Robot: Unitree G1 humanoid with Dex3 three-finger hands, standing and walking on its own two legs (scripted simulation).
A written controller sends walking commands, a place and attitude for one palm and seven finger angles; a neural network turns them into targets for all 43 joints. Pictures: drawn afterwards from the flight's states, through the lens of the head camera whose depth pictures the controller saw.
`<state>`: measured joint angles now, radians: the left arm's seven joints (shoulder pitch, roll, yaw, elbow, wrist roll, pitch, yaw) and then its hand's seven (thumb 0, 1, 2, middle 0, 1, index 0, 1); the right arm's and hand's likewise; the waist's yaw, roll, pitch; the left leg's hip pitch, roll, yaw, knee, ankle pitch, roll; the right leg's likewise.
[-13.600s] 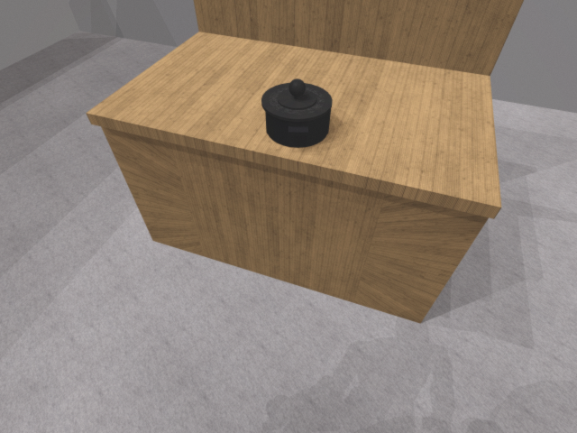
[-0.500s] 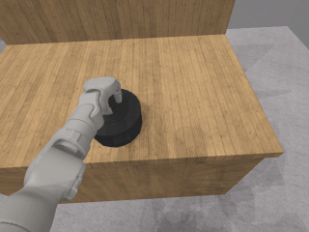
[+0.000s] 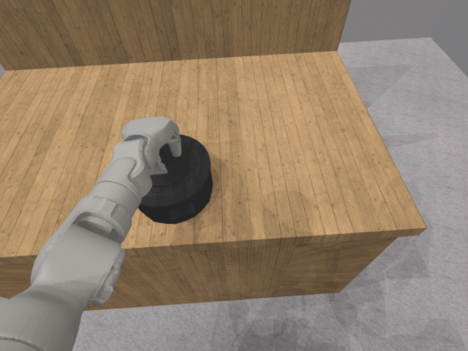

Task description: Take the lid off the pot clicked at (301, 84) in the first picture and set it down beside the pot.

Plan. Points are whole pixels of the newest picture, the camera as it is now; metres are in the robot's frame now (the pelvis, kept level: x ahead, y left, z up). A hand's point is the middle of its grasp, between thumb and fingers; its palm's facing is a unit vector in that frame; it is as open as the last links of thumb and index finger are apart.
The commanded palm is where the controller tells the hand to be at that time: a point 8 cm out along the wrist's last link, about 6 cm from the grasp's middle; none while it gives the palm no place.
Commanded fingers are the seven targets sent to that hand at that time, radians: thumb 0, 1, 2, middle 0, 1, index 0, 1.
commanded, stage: lift the lid straight up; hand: left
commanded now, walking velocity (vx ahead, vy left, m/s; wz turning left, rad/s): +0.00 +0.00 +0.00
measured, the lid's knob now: (160, 156) +0.49 +0.12 +0.03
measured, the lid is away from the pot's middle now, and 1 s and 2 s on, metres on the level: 0.00 0.01 0.02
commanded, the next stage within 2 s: move the lid sideways beside the pot in 1.78 s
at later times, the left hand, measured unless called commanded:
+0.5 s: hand (148, 144) +0.46 +0.13 +0.09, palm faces -0.32 -0.07 -0.94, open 6.9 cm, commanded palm +0.46 +0.13 +0.17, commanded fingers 0.00 0.78 0.74 -0.91 -1.06 -0.93 -1.09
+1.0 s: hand (144, 127) +0.47 +0.13 +0.13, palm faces -0.30 -0.05 -0.95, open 6.9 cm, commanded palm +0.47 +0.13 +0.21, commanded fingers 0.00 0.78 0.74 -0.91 -1.06 -0.93 -1.09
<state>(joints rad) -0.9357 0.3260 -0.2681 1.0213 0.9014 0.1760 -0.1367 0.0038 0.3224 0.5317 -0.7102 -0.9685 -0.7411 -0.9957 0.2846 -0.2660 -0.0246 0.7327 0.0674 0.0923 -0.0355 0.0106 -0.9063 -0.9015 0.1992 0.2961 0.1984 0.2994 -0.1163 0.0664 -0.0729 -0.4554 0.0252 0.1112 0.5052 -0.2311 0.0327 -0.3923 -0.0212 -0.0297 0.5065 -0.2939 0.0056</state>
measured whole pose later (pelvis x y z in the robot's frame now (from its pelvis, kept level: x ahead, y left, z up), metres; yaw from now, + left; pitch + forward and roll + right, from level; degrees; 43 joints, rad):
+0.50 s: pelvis +0.00 +0.00 +0.00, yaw +1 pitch +9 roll +0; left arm -0.96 0.33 -0.29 0.93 0.89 0.20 -0.19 0.01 0.32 0.53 -0.71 -0.96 -0.74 -1.00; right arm 0.24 -0.27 -0.02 0.71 0.07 0.08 -0.02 0.01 -0.91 -0.90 0.20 0.30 0.20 0.30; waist -0.09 0.07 -0.07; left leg -0.41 0.01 0.10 0.49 -0.23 0.04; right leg -0.34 -0.04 -0.04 0.49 -0.30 0.01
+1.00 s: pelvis +0.00 +0.00 +0.00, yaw +2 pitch +8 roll +0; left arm -1.06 0.35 -0.31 0.93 0.88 0.23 -0.26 0.01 0.32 0.53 -0.71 -0.96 -0.75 -1.00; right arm 0.25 -0.27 0.00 0.72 0.07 0.05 -0.03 0.01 -0.91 -0.90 0.20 0.30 0.20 0.30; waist -0.09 0.08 -0.05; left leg -0.39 0.00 0.09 0.46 -0.21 0.04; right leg -0.32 -0.04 -0.05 0.48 -0.29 0.01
